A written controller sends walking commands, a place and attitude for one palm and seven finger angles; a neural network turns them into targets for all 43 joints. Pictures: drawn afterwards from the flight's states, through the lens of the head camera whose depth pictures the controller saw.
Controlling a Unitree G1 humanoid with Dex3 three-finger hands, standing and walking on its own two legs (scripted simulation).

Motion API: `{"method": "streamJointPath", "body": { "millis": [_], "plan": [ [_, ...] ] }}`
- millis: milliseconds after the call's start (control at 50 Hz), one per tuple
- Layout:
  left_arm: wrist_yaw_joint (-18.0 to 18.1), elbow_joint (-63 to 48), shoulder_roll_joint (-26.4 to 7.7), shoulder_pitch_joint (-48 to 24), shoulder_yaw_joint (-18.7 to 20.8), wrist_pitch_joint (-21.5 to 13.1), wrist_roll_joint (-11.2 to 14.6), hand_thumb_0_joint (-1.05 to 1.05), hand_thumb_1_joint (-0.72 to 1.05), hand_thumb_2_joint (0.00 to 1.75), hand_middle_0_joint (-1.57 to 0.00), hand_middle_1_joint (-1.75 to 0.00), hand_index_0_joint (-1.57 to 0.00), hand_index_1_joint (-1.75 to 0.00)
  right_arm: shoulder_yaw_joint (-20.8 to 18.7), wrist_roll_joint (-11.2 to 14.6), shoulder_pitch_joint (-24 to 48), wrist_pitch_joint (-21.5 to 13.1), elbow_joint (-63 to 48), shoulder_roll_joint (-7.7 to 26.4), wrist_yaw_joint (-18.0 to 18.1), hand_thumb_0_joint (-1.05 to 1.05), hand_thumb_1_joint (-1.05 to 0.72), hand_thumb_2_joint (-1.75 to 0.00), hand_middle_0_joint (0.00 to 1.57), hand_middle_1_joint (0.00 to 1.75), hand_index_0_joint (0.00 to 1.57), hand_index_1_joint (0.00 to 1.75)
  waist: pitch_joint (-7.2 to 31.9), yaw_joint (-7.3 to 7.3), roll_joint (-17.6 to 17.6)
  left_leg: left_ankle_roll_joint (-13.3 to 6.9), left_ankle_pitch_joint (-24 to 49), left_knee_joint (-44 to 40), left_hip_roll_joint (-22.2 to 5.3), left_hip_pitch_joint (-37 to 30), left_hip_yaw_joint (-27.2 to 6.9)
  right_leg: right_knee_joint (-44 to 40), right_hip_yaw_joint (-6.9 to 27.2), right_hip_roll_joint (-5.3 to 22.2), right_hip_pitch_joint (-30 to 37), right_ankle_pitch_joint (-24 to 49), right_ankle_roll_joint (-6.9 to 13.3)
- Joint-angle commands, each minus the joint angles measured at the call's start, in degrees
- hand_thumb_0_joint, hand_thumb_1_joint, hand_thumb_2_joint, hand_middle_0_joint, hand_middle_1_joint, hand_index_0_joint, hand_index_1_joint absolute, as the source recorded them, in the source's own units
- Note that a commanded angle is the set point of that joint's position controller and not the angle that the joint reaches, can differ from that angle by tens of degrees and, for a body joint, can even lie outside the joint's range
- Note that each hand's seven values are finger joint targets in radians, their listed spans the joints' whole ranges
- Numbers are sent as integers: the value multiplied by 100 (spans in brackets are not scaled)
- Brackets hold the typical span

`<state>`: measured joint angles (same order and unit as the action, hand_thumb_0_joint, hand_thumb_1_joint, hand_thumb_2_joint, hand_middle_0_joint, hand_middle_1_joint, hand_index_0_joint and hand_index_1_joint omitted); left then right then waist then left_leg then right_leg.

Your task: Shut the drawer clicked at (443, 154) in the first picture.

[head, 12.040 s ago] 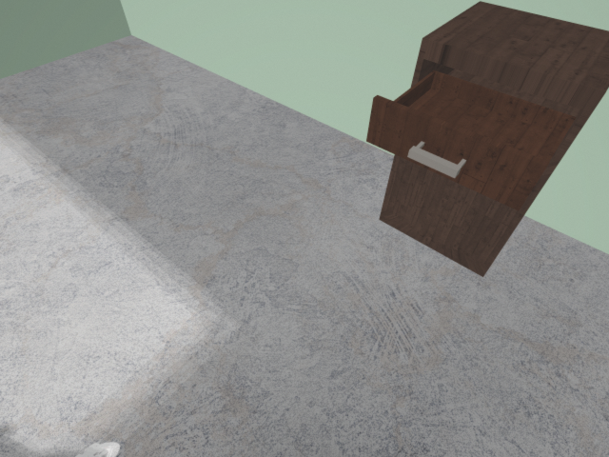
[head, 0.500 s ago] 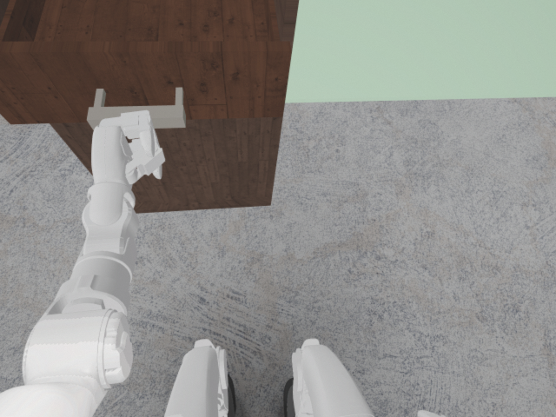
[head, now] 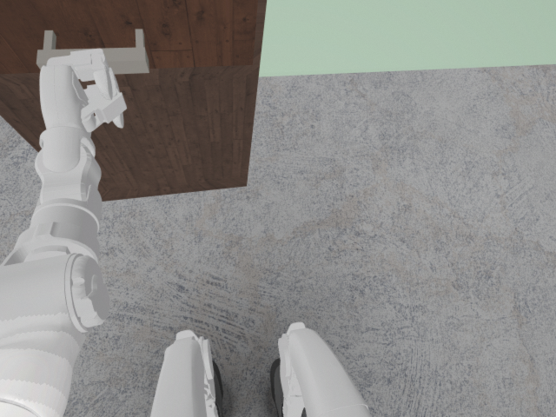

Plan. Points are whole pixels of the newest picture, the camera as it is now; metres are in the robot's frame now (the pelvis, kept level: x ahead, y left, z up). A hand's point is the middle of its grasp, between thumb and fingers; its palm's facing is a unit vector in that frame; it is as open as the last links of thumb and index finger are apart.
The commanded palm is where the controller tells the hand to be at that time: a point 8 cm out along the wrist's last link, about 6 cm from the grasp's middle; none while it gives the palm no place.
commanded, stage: push the drawer shut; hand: left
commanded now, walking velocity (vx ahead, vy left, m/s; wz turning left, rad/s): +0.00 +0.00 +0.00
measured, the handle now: (96, 49) +0.62 +0.19 +0.05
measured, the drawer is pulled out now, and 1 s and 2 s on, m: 0.05 0.00 0.00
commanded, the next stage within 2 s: pull the fist back off the drawer in 0.74 s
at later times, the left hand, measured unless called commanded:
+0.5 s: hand (115, 64) +0.60 +0.16 +0.05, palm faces +0.07 -1.00 -0.04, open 3.4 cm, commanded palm +0.59 +0.18 +0.05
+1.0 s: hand (104, 61) +0.60 +0.18 +0.04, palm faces +0.07 -1.00 -0.06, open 3.4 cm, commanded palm +0.61 +0.17 +0.05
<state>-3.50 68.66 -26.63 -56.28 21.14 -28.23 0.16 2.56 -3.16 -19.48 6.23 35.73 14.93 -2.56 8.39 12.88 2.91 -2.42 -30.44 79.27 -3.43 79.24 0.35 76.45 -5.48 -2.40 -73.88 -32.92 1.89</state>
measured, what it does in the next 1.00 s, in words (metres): stands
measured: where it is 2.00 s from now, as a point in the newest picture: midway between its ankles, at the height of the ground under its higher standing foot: (250, 415)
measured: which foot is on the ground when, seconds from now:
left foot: down 0.00-1.00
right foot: down 0.00-1.00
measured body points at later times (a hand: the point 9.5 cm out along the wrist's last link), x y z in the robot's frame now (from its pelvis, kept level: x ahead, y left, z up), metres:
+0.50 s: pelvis +0.00 +0.00 -0.01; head +0.20 +0.04 +0.39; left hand +0.59 +0.22 +0.05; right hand -0.04 -0.25 -0.10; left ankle +0.05 +0.10 -0.59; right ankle +0.02 -0.11 -0.59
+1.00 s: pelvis -0.03 +0.00 -0.03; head +0.19 +0.06 +0.36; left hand +0.59 +0.23 +0.05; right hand -0.08 -0.25 -0.11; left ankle +0.05 +0.10 -0.59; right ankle +0.02 -0.11 -0.59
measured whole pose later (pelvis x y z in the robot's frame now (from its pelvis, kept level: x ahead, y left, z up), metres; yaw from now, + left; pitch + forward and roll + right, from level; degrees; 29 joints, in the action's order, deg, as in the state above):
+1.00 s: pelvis -0.03 +0.00 -0.03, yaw -2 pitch +35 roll -9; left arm -3.9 77.9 -42.3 -79.1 18.5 -18.4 -6.5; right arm 6.9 -4.8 -22.9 1.8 35.7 14.4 -1.9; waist 6.5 20.0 2.6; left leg -2.5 -28.4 85.2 -3.6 92.5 -3.5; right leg 80.0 -9.2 -2.8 -84.9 -30.6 2.2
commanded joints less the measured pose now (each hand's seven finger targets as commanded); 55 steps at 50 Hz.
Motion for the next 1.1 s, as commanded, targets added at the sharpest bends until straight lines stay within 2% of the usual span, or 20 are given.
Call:
{"method": "streamJointPath", "body": {
  "millis": [0, 40, 100, 220, 260, 280, 360, 400, 540, 580, 600, 700, 740, 800, 840, 900, 940, 1000, 1040, 1080],
  "plan": [
    [149, -1280, -1518, -3206, 236, -361, 54, 0, 90, 90, -140, -160, -140, -160, -381, -15, -1202, -25, -159, 1105, 87, 0, -90, -90, 20, 30, 20, 30, 3243, 227, 891, -13, 1894, -673, 88, -3010, -603, -1046, 368, -139, 788, 1453, -52],
    [159, -1413, -1485, -3284, 205, -388, 12, 0, 90, 90, -140, -160, -140, -160, -386, -41, -1261, -36, -171, 1099, 69, 0, -90, -90, 20, 30, 20, 30, 3522, 193, 1165, 15, 2159, -687, 75, -3321, -680, -957, 325, -143, 695, 1569, -23],
    [183, -1249, -1509, -3318, 217, -313, -31, 0, 90, 90, -140, -160, -140, -160, -388, -53, -1326, -1, -126, 1122, 42, 0, -90, -90, 20, 30, 20, 30, 3424, 252, 1078, 20, 2188, -650, 54, -3316, -703, -988, 305, -152, 601, 1559, -31],
    [190, -1118, -1979, -3541, 463, -178, -126, 0, 90, 90, -140, -160, -140, -160, -321, -68, -1463, -5, -134, 1124, 36, 0, -90, -90, 20, 30, 20, 30, 3439, 277, 1004, -35, 2152, -546, 67, -2858, -602, -996, 358, -186, 948, 1677, -41],
    [166, -1039, -1953, -3797, 366, -136, -157, 0, 90, 90, -140, -160, -140, -160, -302, -77, -1498, -12, -108, 1135, 44, 0, -90, -90, 20, 30, 20, 30, 3369, 413, 1066, -44, 2142, -520, 45, -2877, -656, -977, 336, -188, 742, 1633, -46],
    [163, -1020, -2169, -3790, 531, -125, -174, 0, 90, 90, -140, -160, -140, -160, -298, -79, -1521, -15, -122, 1150, 47, 0, -90, -90, 20, 30, 20, 30, 3351, 351, 1122, -36, 2119, -508, 40, -2838, -649, -964, 325, -190, 744, 1584, -36],
    [130, -1083, -2284, -3961, 536, -84, -227, 0, 90, 90, -140, -160, -140, -160, -279, -101, -1596, -26, -121, 1157, 32, 0, -90, -90, 20, 30, 20, 30, 3582, 367, 1422, -16, 2411, -459, 17, -3078, -704, -876, 290, -203, 634, 1734, -7],
    [118, -1008, -2224, -4095, 468, -15, -227, 0, 90, 90, -140, -160, -140, -160, -274, -105, -1634, -21, -86, 1157, 21, 0, -90, -90, 20, 30, 20, 30, 3472, 484, 1321, -32, 2422, -412, 1, -3022, -705, -904, 281, -209, 575, 1767, -28],
    [122, -1102, -2424, -4705, 493, 100, -303, 0, 90, 90, -140, -160, -140, -160, -251, -118, -1784, -62, -42, 1177, 25, 0, -90, -90, 20, 30, 20, 30, 3641, 628, 1461, -55, 2365, -330, -17, -3051, -791, -861, 268, -236, 402, 1677, -22],
    [147, -928, -2145, -5082, 163, 165, -361, 0, 90, 90, -140, -160, -140, -160, -239, -115, -1764, -90, 36, 1176, 31, 0, -90, -90, 20, 30, 20, 30, 3296, 835, 1599, -46, 2033, -330, -31, -3006, -854, -884, 222, -231, -26, 1374, -29],
    [186, -864, -2352, -5164, 274, 177, -396, 0, 90, 90, -140, -160, -140, -160, -215, -137, -1817, -104, 59, 1209, 46, 0, -90, -90, 20, 30, 20, 30, 3223, 838, 1563, -49, 1903, -335, -32, -2928, -884, -867, 205, -231, -64, 1268, -22],
    [227, -735, -2506, -5617, 104, 236, -492, 0, 90, 90, -140, -160, -140, -160, -129, -151, -1812, -219, 51, 1232, 102, 0, -90, -90, 20, 30, 20, 30, 3210, 1004, 1782, -80, 1471, -290, -10, -2696, -896, -850, 238, -237, -239, 987, -14],
    [220, -862, -2369, -5838, -42, 224, -498, 0, 90, 90, -140, -160, -140, -160, -129, -154, -1828, -284, 57, 1218, 110, 0, -90, -90, 20, 30, 20, 30, 3342, 1069, 2008, -81, 1453, -293, -18, -2870, -956, -817, 227, -235, -404, 967, 2],
    [206, -695, -2518, -5872, -54, 330, -512, 0, 90, 90, -140, -160, -140, -160, -72, -144, -1798, -336, 64, 1263, 147, 0, -90, -90, 20, 30, 20, 30, 3213, 1110, 2000, -75, 1144, -322, -25, -2727, -988, -816, 213, -239, -497, 809, 3],
    [192, -672, -2344, -5964, -217, 402, -522, 0, 90, 90, -140, -160, -140, -160, -59, -139, -1791, -396, 52, 1252, 166, 0, -90, -90, 20, 30, 20, 30, 3146, 1172, 2086, -83, 912, -381, -30, -2715, -1046, -810, 199, -234, -631, 692, 11],
    [194, -678, -2549, -5910, -121, 514, -550, 0, 90, 90, -140, -160, -140, -160, -19, -162, -1787, -425, 10, 1293, 190, 0, -90, -90, 20, 30, 20, 30, 3204, 1062, 2170, -63, 720, -435, -35, -2669, -1088, -753, 168, -217, -606, 625, 23],
    [186, -703, -2379, -5923, -205, 577, -560, 0, 90, 90, -140, -160, -140, -160, -36, -160, -1806, -456, 5, 1291, 164, 0, -90, -90, 20, 30, 20, 30, 3231, 1064, 2308, -38, 660, -499, -57, -2858, -1196, -703, 126, -203, -785, 626, 36],
    [198, -592, -2426, -5808, -131, 719, -516, 0, 90, 90, -140, -160, -140, -160, -20, -155, -1818, -471, 8, 1336, 178, 0, -90, -90, 20, 30, 20, 30, 3000, 1065, 1978, -53, 356, -546, -70, -2615, -1222, -750, 124, -196, -757, 504, 7],
    [197, -683, -2373, -5746, -103, 748, -522, 0, 90, 90, -140, -160, -140, -160, -31, -157, -1842, -509, -23, 1311, 150, 0, -90, -90, 20, 30, 20, 30, 3206, 980, 2158, -39, 453, -556, -65, -2731, -1216, -716, 115, -198, -759, 532, 24],
    [169, -773, -2512, -5613, 39, 773, -470, 0, 90, 90, -140, -160, -140, -160, -37, -148, -1848, -517, -23, 1316, 142, 0, -90, -90, 20, 30, 20, 30, 3290, 903, 2033, -40, 558, -523, -62, -2671, -1165, -742, 142, -202, -577, 582, 17]
  ]
}}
